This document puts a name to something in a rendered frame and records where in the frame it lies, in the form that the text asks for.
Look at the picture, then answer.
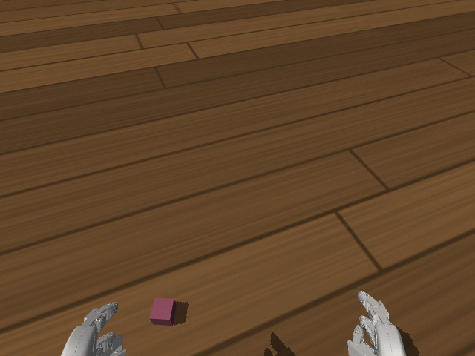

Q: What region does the left robot hand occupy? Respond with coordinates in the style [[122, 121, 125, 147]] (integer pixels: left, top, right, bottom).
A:
[[61, 302, 126, 356]]

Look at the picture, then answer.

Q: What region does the cube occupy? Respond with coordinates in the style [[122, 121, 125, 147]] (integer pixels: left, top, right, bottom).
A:
[[149, 297, 177, 326]]

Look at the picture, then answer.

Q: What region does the right robot hand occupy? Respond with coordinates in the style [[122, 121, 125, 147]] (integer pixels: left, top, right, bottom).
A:
[[347, 291, 406, 356]]

